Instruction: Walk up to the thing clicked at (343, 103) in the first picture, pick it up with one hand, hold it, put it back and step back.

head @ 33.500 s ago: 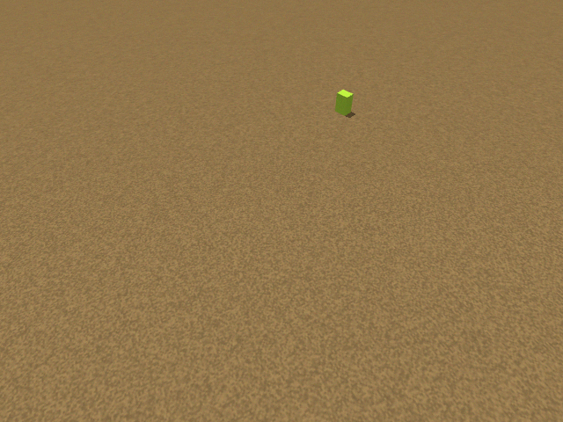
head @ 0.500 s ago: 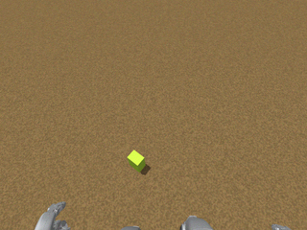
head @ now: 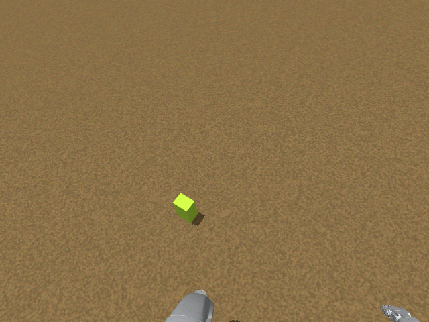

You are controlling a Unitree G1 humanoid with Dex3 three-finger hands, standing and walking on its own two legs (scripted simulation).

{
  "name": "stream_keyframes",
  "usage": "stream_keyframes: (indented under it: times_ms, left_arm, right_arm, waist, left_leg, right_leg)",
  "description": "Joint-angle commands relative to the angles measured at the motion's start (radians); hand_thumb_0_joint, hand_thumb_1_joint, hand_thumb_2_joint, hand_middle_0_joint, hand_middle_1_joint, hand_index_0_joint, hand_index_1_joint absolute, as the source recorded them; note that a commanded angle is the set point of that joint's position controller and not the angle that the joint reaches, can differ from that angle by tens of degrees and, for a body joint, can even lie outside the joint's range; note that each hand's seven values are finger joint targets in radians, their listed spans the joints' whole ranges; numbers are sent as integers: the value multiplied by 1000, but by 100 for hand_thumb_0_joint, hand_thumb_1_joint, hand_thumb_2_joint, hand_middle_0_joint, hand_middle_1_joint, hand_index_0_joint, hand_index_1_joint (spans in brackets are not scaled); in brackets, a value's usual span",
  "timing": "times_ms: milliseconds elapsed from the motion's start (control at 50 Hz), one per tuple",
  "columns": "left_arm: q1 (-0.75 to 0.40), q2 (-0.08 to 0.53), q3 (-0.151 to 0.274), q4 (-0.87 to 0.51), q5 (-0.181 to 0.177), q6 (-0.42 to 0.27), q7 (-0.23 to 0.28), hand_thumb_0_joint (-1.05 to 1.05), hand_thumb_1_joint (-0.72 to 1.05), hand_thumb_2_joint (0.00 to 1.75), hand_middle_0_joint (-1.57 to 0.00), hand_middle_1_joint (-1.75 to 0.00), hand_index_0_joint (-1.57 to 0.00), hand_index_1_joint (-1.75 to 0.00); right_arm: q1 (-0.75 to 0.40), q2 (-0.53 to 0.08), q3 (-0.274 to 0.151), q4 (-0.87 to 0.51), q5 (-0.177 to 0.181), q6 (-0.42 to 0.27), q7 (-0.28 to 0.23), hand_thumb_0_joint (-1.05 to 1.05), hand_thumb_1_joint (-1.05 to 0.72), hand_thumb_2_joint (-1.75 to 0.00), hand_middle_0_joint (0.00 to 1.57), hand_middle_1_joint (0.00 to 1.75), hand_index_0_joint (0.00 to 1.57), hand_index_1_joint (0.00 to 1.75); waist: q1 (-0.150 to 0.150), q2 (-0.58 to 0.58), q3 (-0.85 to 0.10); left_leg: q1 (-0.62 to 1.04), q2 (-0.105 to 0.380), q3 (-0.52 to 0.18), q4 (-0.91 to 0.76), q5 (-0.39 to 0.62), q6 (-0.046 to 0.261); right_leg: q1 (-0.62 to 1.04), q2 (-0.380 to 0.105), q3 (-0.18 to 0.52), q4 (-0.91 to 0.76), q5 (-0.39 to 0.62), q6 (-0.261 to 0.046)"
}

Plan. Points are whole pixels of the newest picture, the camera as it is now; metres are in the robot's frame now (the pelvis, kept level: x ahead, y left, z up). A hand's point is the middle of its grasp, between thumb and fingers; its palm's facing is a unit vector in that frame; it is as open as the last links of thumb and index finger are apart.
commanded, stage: step back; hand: left
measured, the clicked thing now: (185, 208) +0.68 +0.24 -0.69
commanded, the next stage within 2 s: stand in 1.78 s
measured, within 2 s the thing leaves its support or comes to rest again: neither
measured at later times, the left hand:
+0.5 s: hand out of the picture -0.08 +0.27 -0.14, palm faces +0.03 -0.92 -0.39, open 7.4 cm
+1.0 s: hand out of the picture -0.27 +0.26 -0.14, palm faces +0.11 -0.91 -0.41, open 7.4 cm
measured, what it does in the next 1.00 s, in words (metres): walks backwards: left foot, then right foot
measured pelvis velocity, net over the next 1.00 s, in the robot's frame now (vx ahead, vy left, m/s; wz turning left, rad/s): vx -0.31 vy -0.03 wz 0.11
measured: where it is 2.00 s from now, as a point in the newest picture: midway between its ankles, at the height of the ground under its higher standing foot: outside the picture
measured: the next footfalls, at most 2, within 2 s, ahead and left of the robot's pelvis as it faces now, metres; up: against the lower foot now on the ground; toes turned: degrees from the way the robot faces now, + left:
left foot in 0.24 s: -0.06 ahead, +0.12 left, +0.00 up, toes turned +3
right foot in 0.58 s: -0.23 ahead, -0.14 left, +0.00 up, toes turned +5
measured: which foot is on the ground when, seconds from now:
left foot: up 0.00-0.22, down 0.24-0.60, up 0.62-0.86, down 0.88-1.00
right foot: down 0.00-0.26, up 0.28-0.56, down 0.58-1.00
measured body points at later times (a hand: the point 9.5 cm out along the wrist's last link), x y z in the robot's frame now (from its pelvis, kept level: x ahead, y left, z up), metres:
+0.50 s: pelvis -0.17 -0.01 +0.00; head -0.12 +0.00 +0.45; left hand -0.08 +0.31 -0.12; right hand -0.04 -0.32 -0.10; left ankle -0.10 +0.11 -0.72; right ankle -0.21 -0.15 -0.67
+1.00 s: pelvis -0.31 -0.03 +0.00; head -0.30 -0.03 +0.45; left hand -0.28 +0.30 -0.11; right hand -0.22 -0.33 -0.13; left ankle -0.31 +0.10 -0.72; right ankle -0.27 -0.15 -0.71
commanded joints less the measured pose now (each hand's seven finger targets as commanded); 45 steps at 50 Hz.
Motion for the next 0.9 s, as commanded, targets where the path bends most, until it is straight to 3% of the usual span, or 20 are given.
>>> stream_keyframes:
  times_ms: [0,80,140,200,220,240,260,300,340,460,540,560,580,600,620,660,760,840,860,880]
  left_arm:
    - [-158,273,83,-153,4,-36,38,0,90,90,-20,-30,-20,-30]
    - [-46,253,78,-144,4,-29,54,0,90,90,-20,-30,-20,-30]
    - [-65,261,71,-157,-9,-18,54,0,90,90,-20,-30,-20,-30]
    - [-107,256,55,-172,-23,-1,44,0,90,90,-20,-30,-20,-30]
    - [-88,228,44,-180,-27,1,41,0,90,90,-20,-30,-20,-30]
    - [-125,209,40,-190,-35,-2,43,0,90,90,-20,-30,-20,-30]
    - [-190,243,67,-179,-23,1,55,0,90,90,-20,-30,-20,-30]
    - [-139,232,65,-145,-36,8,54,0,90,90,-20,-30,-20,-30]
    - [-54,238,66,-101,-39,6,48,0,90,90,-20,-30,-20,-30]
    - [-66,211,54,-89,-24,-13,29,0,90,90,-20,-30,-20,-30]
    - [74,206,53,-1,-18,-27,30,0,90,90,-20,-30,-20,-30]
    - [73,252,65,-2,-3,-32,31,0,90,90,-20,-30,-20,-30]
    - [47,373,96,-24,5,-27,29,0,90,90,-20,-30,-20,-30]
    - [-36,448,110,-65,9,-28,34,0,90,90,-20,-30,-20,-30]
    - [-96,403,99,-91,1,-36,44,0,90,90,-20,-30,-20,-30]
    - [-202,303,67,-99,3,-46,49,0,90,90,-20,-30,-20,-30]
    - [-52,297,75,-66,16,-56,45,0,90,90,-20,-30,-20,-30]
    - [-85,294,61,-58,-3,-41,28,0,90,90,-20,-30,-20,-30]
    - [-44,241,40,-50,-2,-38,26,0,90,90,-20,-30,-20,-30]
    - [-28,177,20,-51,-16,-37,20,0,90,90,-20,-30,-20,-30]
  right_arm:
    - [66,-169,-44,-62,5,-49,-16,0,-90,-90,20,30,20,30]
    - [27,-146,-36,-87,-7,-50,-14,0,-90,-90,20,30,20,30]
    - [69,-143,-41,-70,-14,-54,-9,0,-90,-90,20,30,20,30]
    - [162,-151,-54,-28,-20,-59,-4,0,-90,-90,20,30,20,30]
    - [151,-208,-69,-38,-32,-63,-4,0,-90,-90,20,30,20,30]
    - [87,-322,-87,-60,-25,-58,7,0,-90,-90,20,30,20,30]
    - [77,-348,-95,-70,-33,-61,9,0,-90,-90,20,30,20,30]
    - [5,-265,-67,-70,-37,-68,-4,0,-90,-90,20,30,20,30]
    - [-55,-224,-54,-85,-35,-66,-10,0,-90,-90,20,30,20,30]
    - [25,-227,-63,-82,-38,-50,-3,0,-90,-90,20,30,20,30]
    - [-29,-234,-55,-83,-16,-17,6,0,-90,-90,20,30,20,30]
    - [-28,-188,-42,-89,-10,-16,10,0,-90,-90,20,30,20,30]
    - [-91,-137,-35,-128,-1,-23,3,0,-90,-90,20,30,20,30]
    - [-92,-161,-51,-124,-12,-18,-10,0,-90,-90,20,30,20,30]
    - [-74,-197,-60,-109,-4,-14,-7,0,-90,-90,20,30,20,30]
    - [4,-179,-52,-61,3,-22,-5,0,-90,-90,20,30,20,30]
    - [-14,-151,-40,-59,-19,-46,10,0,-90,-90,20,30,20,30]
    - [82,-124,-49,26,-23,-72,19,0,-90,-90,20,30,20,30]
    - [99,-146,-61,46,-32,-80,16,0,-90,-90,20,30,20,30]
    - [99,-209,-73,42,-51,-87,13,0,-90,-90,20,30,20,30]
  waist:
    - [-43,-191,-103]
    - [33,-213,-157]
    - [19,-222,-188]
    - [-33,-178,-222]
    - [-25,-55,-238]
    - [-35,178,-219]
    - [-89,184,-184]
    - [-22,30,-162]
    - [18,59,-141]
    - [-48,155,-205]
    - [3,164,-272]
    - [-1,70,-238]
    - [44,-250,-173]
    - [63,-313,-116]
    - [15,-216,-91]
    - [-63,-96,-103]
    - [37,-213,-155]
    - [-15,-202,-163]
    - [-13,-109,-182]
    - [-19,86,-186]
  left_leg:
    - [40,-48,-11,202,-9,-6]
    - [-10,9,28,-30,-72,-16]
    - [107,43,96,-266,-56,5]
    - [313,52,139,-584,240,29]
    - [382,193,-69,-598,326,82]
    - [329,403,-321,-642,430,227]
    - [178,493,-451,-693,459,334]
    - [219,401,-247,-621,584,282]
    - [191,353,-132,-598,529,250]
    - [417,343,-125,-548,479,250]
    - [300,271,-44,-466,392,152]
    - [139,213,-30,-387,256,98]
    - [-48,-4,41,-187,-16,27]
    - [-1,14,-22,53,-157,-15]
    - [41,35,-111,189,-118,-11]
    - [48,-18,-59,226,-23,0]
    - [14,54,59,-130,-60,-14]
    - [374,42,166,-626,83,14]
    - [489,68,76,-654,96,31]
    - [540,270,-278,-744,-181,103]
  right_leg:
    - [-60,-210,157,-228,434,-167]
    - [190,-258,194,-178,553,-199]
    - [189,-264,183,-133,592,-186]
    - [64,-213,147,-42,445,-117]
    - [-72,-141,111,44,277,-63]
    - [-189,51,-41,209,-89,-7]
    - [-153,71,78,451,-298,5]
    - [-205,91,177,607,-222,-14]
    - [-187,84,126,629,-149,-2]
    - [-150,19,26,166,-157,35]
    - [103,38,-74,-275,81,-2]
    - [153,-40,68,-278,67,-26]
    - [73,-268,391,-352,66,-152]
    - [-161,-464,576,-416,53,-298]
    - [-220,-456,507,-395,126,-296]
    - [-135,-272,200,-245,366,-201]
    - [134,-236,201,-229,91,-175]
    - [-41,-217,154,-180,-57,-132]
    - [-131,-178,114,-89,-65,-94]
    - [-325,-78,37,48,-159,-23]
